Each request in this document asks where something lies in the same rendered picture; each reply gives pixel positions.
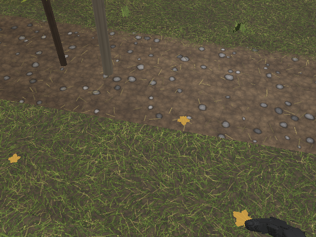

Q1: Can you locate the right robot hand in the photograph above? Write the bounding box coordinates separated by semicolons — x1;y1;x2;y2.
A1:
245;216;306;237

